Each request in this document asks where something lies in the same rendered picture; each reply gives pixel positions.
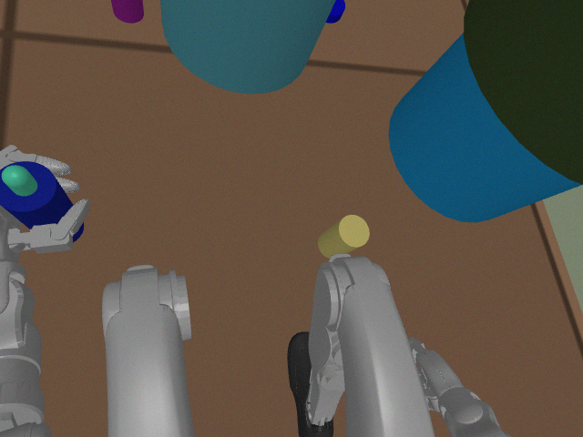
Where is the right robot foot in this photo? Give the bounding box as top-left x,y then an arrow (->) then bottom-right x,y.
288,331 -> 333,437

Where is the potted plant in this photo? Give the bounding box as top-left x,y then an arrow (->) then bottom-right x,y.
389,0 -> 583,223

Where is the left robot arm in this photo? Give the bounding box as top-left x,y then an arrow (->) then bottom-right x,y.
0,259 -> 52,437

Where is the right robot arm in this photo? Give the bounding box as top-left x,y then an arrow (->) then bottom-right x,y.
438,387 -> 511,437

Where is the left robot hand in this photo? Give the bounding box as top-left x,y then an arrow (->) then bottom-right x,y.
0,145 -> 90,263

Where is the right robot hand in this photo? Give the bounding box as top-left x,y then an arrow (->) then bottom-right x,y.
408,337 -> 464,412

